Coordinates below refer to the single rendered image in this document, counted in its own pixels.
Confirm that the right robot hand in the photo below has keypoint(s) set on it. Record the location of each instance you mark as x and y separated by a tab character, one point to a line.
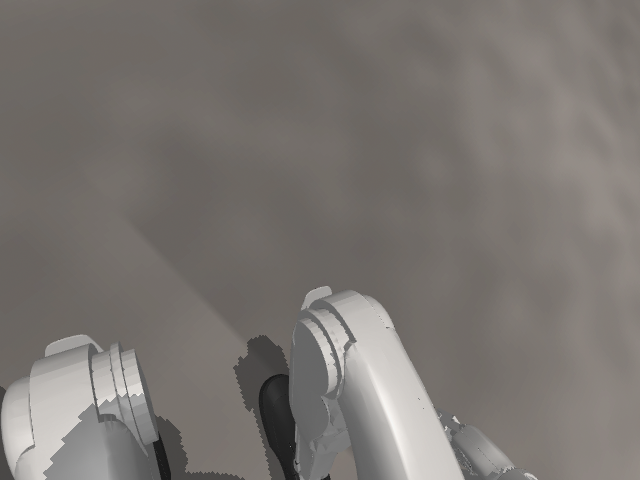
474	450

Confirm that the right robot foot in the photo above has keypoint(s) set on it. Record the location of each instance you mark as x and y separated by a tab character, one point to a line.
278	422

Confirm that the left robot foot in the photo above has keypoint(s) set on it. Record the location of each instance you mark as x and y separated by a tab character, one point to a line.
162	461

